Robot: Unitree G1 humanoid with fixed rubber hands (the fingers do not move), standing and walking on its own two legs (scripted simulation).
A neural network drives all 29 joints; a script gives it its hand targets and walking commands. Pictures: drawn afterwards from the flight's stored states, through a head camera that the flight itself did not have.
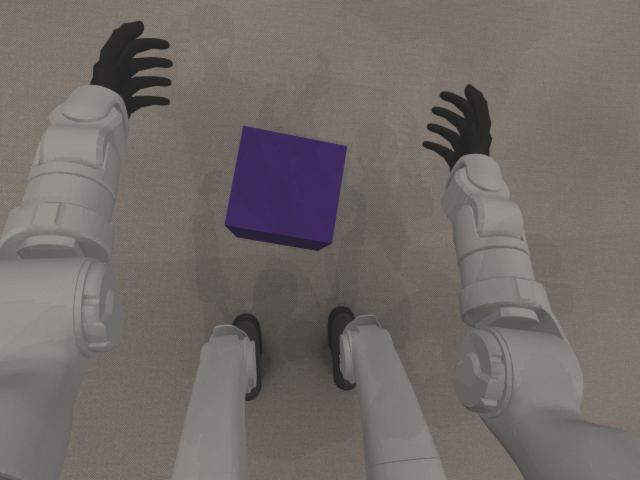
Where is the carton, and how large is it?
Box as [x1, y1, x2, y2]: [224, 126, 346, 250]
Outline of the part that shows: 243,126 224,224 238,237 316,250 331,243 346,146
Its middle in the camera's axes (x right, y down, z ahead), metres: -0.08 -0.09 +0.88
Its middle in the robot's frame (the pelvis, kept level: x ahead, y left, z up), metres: +0.51 -0.01 -0.52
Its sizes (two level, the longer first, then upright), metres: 0.210 0.200 0.250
